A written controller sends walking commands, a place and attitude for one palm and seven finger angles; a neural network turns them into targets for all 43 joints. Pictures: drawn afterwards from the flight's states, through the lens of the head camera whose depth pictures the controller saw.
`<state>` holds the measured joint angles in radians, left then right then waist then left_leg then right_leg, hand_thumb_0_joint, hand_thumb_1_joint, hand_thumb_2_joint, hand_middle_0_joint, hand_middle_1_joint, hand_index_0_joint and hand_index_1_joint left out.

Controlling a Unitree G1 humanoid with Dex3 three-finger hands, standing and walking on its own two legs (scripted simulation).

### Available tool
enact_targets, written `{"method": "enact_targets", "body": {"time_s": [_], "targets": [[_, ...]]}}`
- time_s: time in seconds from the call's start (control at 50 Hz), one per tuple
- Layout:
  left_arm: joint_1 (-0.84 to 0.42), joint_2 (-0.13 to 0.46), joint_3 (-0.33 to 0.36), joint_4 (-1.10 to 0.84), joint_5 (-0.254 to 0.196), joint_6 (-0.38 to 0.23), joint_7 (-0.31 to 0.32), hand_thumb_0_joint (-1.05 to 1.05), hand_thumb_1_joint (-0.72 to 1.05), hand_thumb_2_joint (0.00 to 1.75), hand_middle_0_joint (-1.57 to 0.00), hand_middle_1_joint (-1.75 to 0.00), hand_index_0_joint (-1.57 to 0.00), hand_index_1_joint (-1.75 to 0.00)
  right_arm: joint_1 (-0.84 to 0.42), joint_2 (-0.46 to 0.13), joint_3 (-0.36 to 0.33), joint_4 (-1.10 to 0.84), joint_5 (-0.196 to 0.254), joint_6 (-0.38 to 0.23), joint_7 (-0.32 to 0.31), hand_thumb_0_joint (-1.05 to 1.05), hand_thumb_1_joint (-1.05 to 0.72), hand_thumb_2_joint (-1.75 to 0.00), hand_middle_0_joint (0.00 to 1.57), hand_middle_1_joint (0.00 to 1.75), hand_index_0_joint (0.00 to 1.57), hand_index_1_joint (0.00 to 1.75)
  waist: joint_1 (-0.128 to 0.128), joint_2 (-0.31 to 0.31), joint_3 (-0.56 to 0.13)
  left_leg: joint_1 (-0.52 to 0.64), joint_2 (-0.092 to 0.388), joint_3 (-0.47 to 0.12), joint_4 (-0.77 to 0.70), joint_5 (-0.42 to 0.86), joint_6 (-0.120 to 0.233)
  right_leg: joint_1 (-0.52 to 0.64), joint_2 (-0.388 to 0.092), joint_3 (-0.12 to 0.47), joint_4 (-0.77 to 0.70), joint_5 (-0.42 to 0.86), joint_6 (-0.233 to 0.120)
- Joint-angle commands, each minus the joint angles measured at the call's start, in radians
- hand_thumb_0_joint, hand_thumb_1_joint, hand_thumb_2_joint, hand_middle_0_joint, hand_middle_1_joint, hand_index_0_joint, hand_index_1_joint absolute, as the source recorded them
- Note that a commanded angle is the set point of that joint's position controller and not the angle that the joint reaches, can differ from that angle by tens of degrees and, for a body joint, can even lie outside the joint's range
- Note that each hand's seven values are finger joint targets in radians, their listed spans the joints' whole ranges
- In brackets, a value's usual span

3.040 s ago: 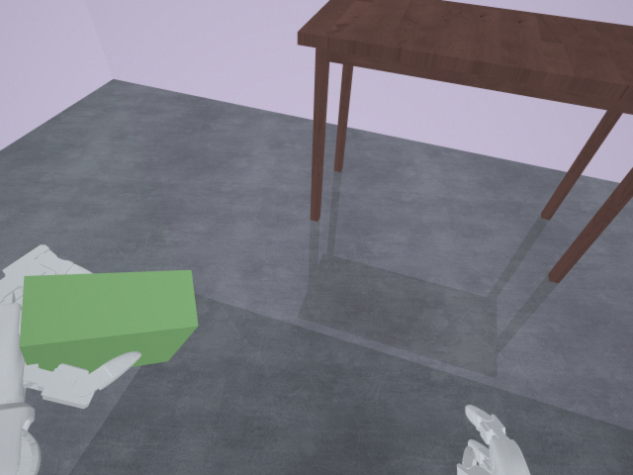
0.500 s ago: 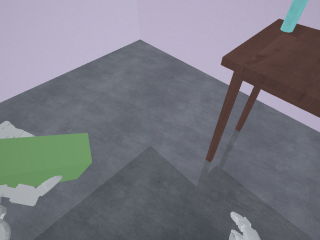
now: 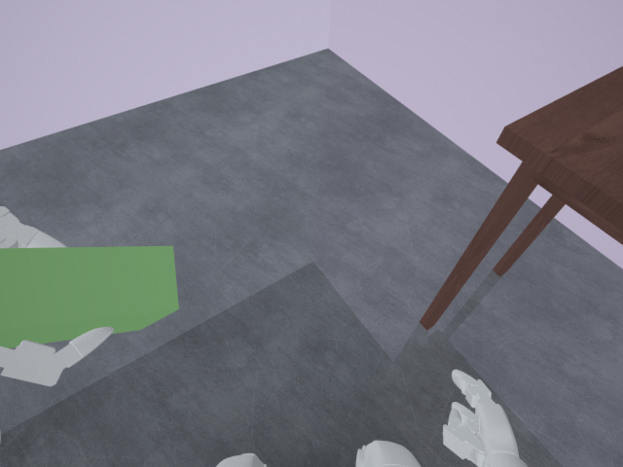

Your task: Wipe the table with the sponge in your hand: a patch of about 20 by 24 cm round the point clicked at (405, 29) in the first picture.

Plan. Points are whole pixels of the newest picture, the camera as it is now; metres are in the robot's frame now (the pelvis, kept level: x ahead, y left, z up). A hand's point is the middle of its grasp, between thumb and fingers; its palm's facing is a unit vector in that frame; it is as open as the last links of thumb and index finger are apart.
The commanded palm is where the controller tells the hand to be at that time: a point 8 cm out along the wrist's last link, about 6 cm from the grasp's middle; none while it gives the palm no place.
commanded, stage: turn to face it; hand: left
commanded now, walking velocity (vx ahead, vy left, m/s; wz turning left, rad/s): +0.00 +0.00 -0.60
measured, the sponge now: (106, 297) +0.24 +0.20 +0.16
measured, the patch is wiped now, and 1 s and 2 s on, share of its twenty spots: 0.00 0.00 0.00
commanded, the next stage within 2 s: none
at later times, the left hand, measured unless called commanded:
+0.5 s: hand (172, 308) +0.22 +0.13 +0.18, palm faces +0.21 -0.88 -0.42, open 9.6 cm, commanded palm +0.17 +0.20 +0.19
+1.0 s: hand (343, 343) +0.20 -0.01 +0.17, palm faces -0.09 -0.85 -0.52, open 9.7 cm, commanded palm +0.16 +0.08 +0.19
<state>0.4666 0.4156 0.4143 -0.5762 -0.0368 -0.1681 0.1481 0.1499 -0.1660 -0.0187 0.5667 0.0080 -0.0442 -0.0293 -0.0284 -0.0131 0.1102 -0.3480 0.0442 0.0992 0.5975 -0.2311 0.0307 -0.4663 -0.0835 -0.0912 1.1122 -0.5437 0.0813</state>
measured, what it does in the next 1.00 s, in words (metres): walks backwards, turning right: right foot, then left foot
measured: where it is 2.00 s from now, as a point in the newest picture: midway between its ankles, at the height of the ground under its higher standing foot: outside the picture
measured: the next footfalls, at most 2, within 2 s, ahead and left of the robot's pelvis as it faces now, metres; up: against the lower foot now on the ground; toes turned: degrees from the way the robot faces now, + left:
right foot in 0.20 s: +0.09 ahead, -0.14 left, +0.00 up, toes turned -6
left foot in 0.56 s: -0.02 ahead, +0.08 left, +0.00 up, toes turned -7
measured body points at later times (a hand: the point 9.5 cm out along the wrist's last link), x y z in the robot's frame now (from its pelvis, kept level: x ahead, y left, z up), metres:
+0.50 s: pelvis -0.03 -0.06 +0.01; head -0.01 -0.06 +0.46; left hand +0.20 +0.18 +0.21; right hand +0.11 -0.34 -0.07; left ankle -0.06 +0.09 -0.70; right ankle +0.05 -0.14 -0.73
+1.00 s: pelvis -0.11 -0.09 -0.01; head -0.07 -0.14 +0.44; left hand +0.20 +0.04 +0.20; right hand -0.06 -0.35 -0.12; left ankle -0.07 +0.07 -0.66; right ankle -0.08 -0.17 -0.73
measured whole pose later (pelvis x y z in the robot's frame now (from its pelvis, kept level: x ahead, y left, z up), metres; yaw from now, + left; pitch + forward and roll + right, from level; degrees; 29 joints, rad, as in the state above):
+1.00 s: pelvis -0.11 -0.09 -0.01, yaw -28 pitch -2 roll +1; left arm 0.43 0.40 0.38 -0.55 -0.04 -0.18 0.12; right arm 0.14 -0.18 0.02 0.57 0.01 0.01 0.01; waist -0.02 0.04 0.17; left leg -0.42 0.13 0.04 1.14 -0.52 -0.09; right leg -0.37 0.05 -0.08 0.65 -0.25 -0.10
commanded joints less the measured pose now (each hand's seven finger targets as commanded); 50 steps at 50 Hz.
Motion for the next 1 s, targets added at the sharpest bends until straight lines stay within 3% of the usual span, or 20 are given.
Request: {"method": "enact_targets", "body": {"time_s": [0.0, 0.14, 0.16, 0.2, 0.24, 0.34, 0.44, 0.5, 0.52, 0.56, 0.58, 0.62, 0.68, 0.78, 0.84, 0.86, 0.88, 0.92, 0.94, 0.98], "targets": [[0.049, 0.119, 0.080, -0.330, -0.016, -0.078, 0.021, 0.00, 0.10, 1.30, -1.20, -1.60, -1.20, -1.60, -0.002, -0.151, -0.042, -0.133, 0.008, -0.083, 0.002, 0.00, -0.90, -0.90, 0.20, 0.30, 0.20, 0.30, 0.027, 0.302, -0.278, 0.147, 0.216, -0.145, -0.206, 0.473, 0.115, 0.086, 0.017, -0.006, -0.183, 0.168, -0.008], [-0.112, 0.081, 0.036, -0.093, 0.010, -0.054, 0.029, 0.00, 0.10, 1.30, -1.20, -1.60, -1.20, -1.60, -0.013, -0.133, -0.007, -0.101, 0.008, -0.110, -0.034, 0.00, -0.90, -0.90, 0.20, 0.30, 0.20, 0.30, 0.038, 0.150, -0.188, -0.026, 0.206, -0.043, -0.178, -0.168, 0.016, 0.306, 0.068, -0.032, -0.568, 0.272, -0.017], [-0.166, 0.080, 0.019, -0.056, 0.017, -0.054, 0.023, 0.00, 0.10, 1.30, -1.20, -1.60, -1.20, -1.60, -0.014, -0.129, -0.008, -0.095, 0.007, -0.110, -0.036, 0.00, -0.90, -0.90, 0.20, 0.30, 0.20, 0.30, 0.033, 0.068, -0.154, -0.042, 0.173, -0.022, -0.079, -0.224, -0.008, 0.284, 0.028, 0.036, -0.651, 0.301, -0.034], [-0.270, 0.112, 0.000, 0.004, 0.024, -0.034, 0.016, 0.00, 0.10, 1.30, -1.20, -1.60, -1.20, -1.60, -0.028, -0.112, -0.004, -0.097, -0.005, -0.108, -0.040, 0.00, -0.90, -0.90, 0.20, 0.30, 0.20, 0.30, 0.022, -0.253, -0.097, -0.094, 0.003, -0.010, 0.261, -0.331, -0.072, 0.116, -0.222, 0.488, -0.856, 0.406, -0.168], [-0.334, 0.078, -0.048, 0.046, 0.019, -0.020, 0.006, 0.00, 0.10, 1.30, -1.20, -1.60, -1.20, -1.60, -0.050, -0.140, -0.016, -0.086, -0.007, -0.101, -0.031, 0.00, -0.90, -0.90, 0.20, 0.30, 0.20, 0.30, 0.037, -0.253, -0.082, -0.099, 0.006, -0.096, 0.490, -0.282, -0.079, 0.038, -0.242, 0.591, -0.942, 0.177, -0.194], [-0.230, 0.137, 0.019, -0.094, 0.008, -0.080, 0.006, 0.00, 0.10, 1.30, -1.20, -1.60, -1.20, -1.60, -0.084, -0.122, 0.005, -0.097, -0.011, -0.058, -0.026, 0.00, -0.90, -0.90, 0.20, 0.30, 0.20, 0.30, 0.055, -0.077, -0.194, -0.078, 0.001, -0.066, 0.401, -0.168, -0.097, 0.196, -0.141, 0.335, -0.830, 0.345, -0.203], [0.013, 0.172, 0.122, -0.159, -0.008, -0.101, 0.015, 0.00, 0.10, 1.30, -1.20, -1.60, -1.20, -1.60, -0.079, -0.136, -0.022, -0.151, -0.010, -0.032, -0.005, 0.00, -0.90, -0.90, 0.20, 0.30, 0.20, 0.30, 0.091, -0.082, -0.283, -0.038, -0.017, -0.051, 0.104, -0.273, -0.085, 0.315, -0.152, 0.461, -0.830, 0.344, -0.246], [0.022, 0.146, 0.123, -0.184, -0.009, -0.108, 0.008, 0.00, 0.10, 1.30, -1.20, -1.60, -1.20, -1.60, -0.033, -0.138, -0.019, -0.166, -0.001, -0.015, 0.007, 0.00, -0.90, -0.90, 0.20, 0.30, 0.20, 0.30, 0.059, -0.068, -0.332, 0.117, -0.008, -0.030, -0.160, -0.175, -0.068, 0.281, -0.106, 0.449, -0.778, 0.395, -0.199], [0.013, 0.143, 0.117, -0.182, -0.012, -0.110, 0.005, 0.00, 0.10, 1.30, -1.20, -1.60, -1.20, -1.60, -0.023, -0.148, -0.023, -0.169, 0.001, -0.010, 0.004, 0.00, -0.90, -0.90, 0.20, 0.30, 0.20, 0.30, 0.048, -0.032, -0.331, 0.209, 0.020, -0.027, -0.244, -0.109, -0.057, 0.225, -0.058, 0.412, -0.726, 0.397, -0.163], [-0.042, 0.137, 0.111, -0.214, -0.010, -0.126, -0.004, 0.00, 0.10, 1.30, -1.20, -1.60, -1.20, -1.60, -0.050, -0.183, -0.039, -0.192, -0.004, -0.011, -0.008, 0.00, -0.90, -0.90, 0.20, 0.30, 0.20, 0.30, 0.048, 0.246, -0.265, 0.344, 0.294, -0.263, -0.310, 0.164, 0.033, -0.044, 0.106, 0.230, -0.427, 0.228, -0.082], [-0.034, 0.152, 0.116, -0.208, 0.007, -0.127, -0.003, 0.00, 0.10, 1.30, -1.20, -1.60, -1.20, -1.60, -0.034, -0.173, -0.050, -0.193, 0.011, -0.016, -0.008, 0.00, -0.90, -0.90, 0.20, 0.30, 0.20, 0.30, 0.059, 0.302, -0.260, 0.369, 0.398, -0.274, -0.257, 0.455, 0.081, -0.129, 0.122, 0.137, -0.212, 0.073, -0.057], [-0.027, 0.117, 0.085, -0.159, 0.021, -0.113, -0.004, 0.00, 0.10, 1.30, -1.20, -1.60, -1.20, -1.60, -0.035, -0.158, -0.042, -0.173, -0.001, -0.019, -0.001, 0.00, -0.90, -0.90, 0.20, 0.30, 0.20, 0.30, 0.051, 0.292, -0.185, 0.184, 0.392, -0.168, -0.252, 0.381, 0.097, -0.101, 0.079, 0.119, -0.025, 0.081, -0.047], [-0.085, 0.053, -0.021, -0.167, 0.023, -0.089, -0.010, 0.00, 0.10, 1.30, -1.20, -1.60, -1.20, -1.60, 0.016, -0.180, -0.049, -0.157, 0.015, -0.030, 0.011, 0.00, -0.90, -0.90, 0.20, 0.30, 0.20, 0.30, 0.036, 0.248, -0.114, 0.243, 0.313, -0.005, -0.188, 0.549, 0.034, -0.088, 0.077, 0.026, -0.188, 0.153, -0.032], [-0.173, 0.110, -0.004, -0.133, 0.028, -0.064, -0.008, 0.00, 0.10, 1.30, -1.20, -1.60, -1.20, -1.60, 0.011, -0.182, -0.033, -0.163, 0.006, -0.044, 0.013, 0.00, -0.90, -0.90, 0.20, 0.30, 0.20, 0.30, 0.032, 0.269, -0.104, 0.201, 0.313, 0.052, -0.104, 0.552, -0.008, 0.119, 0.115, -0.073, -0.446, 0.199, -0.024], [-0.157, 0.158, 0.051, -0.131, 0.029, -0.065, -0.005, 0.00, 0.10, 1.30, -1.20, -1.60, -1.20, -1.60, 0.017, -0.175, -0.033, -0.164, 0.010, -0.046, 0.022, 0.00, -0.90, -0.90, 0.20, 0.30, 0.20, 0.30, 0.049, 0.203, -0.171, 0.105, 0.273, 0.086, 0.131, 0.360, -0.046, 0.330, 0.059, -0.018, -0.638, 0.412, -0.063], [-0.138, 0.188, 0.079, -0.144, 0.026, -0.076, 0.001, 0.00, 0.10, 1.30, -1.20, -1.60, -1.20, -1.60, 0.011, -0.142, -0.024, -0.173, 0.015, -0.043, 0.025, 0.00, -0.90, -0.90, 0.20, 0.30, 0.20, 0.30, 0.051, 0.003, -0.210, -0.016, 0.184, 0.109, 0.351, 0.093, -0.082, 0.455, -0.073, 0.169, -0.657, 0.746, -0.135], [-0.087, 0.231, 0.143, -0.140, 0.013, -0.082, 0.012, 0.00, 0.10, 1.30, -1.20, -1.60, -1.20, -1.60, -0.034, -0.125, -0.012, -0.194, 0.007, -0.041, 0.020, 0.00, -0.90, -0.90, 0.20, 0.30, 0.20, 0.30, 0.070, -0.205, -0.228, -0.218, 0.050, 0.051, 0.553, -0.403, -0.114, 0.503, -0.232, 0.470, -0.672, 1.156, -0.246], [-0.009, 0.231, 0.171, -0.186, -0.022, -0.073, 0.007, 0.00, 0.10, 1.30, -1.20, -1.60, -1.20, -1.60, -0.049, -0.131, -0.036, -0.185, 0.010, -0.014, 0.019, 0.00, -0.90, -0.90, 0.20, 0.30, 0.20, 0.30, 0.064, -0.175, -0.245, -0.165, 0.073, -0.136, 0.670, -0.363, -0.120, 0.343, -0.245, 0.529, -0.759, 0.776, -0.221], [0.080, 0.245, 0.221, -0.187, -0.027, -0.080, 0.010, 0.00, 0.10, 1.30, -1.20, -1.60, -1.20, -1.60, -0.070, -0.112, -0.014, -0.191, 0.004, 0.003, 0.026, 0.00, -0.90, -0.90, 0.20, 0.30, 0.20, 0.30, 0.065, -0.063, -0.279, -0.216, 0.078, -0.148, 0.664, -0.297, -0.123, 0.402, -0.222, 0.506, -0.719, 0.716, -0.253], [0.124, 0.184, 0.194, -0.191, -0.033, -0.088, 0.009, 0.00, 0.10, 1.30, -1.20, -1.60, -1.20, -1.60, -0.070, -0.093, 0.006, -0.160, -0.003, 0.042, 0.034, 0.00, -0.90, -0.90, 0.20, 0.30, 0.20, 0.30, 0.042, -0.025, -0.305, -0.226, 0.064, -0.118, 0.625, -0.208, -0.129, 0.409, -0.157, 0.386, -0.708, 0.669, -0.240]]}}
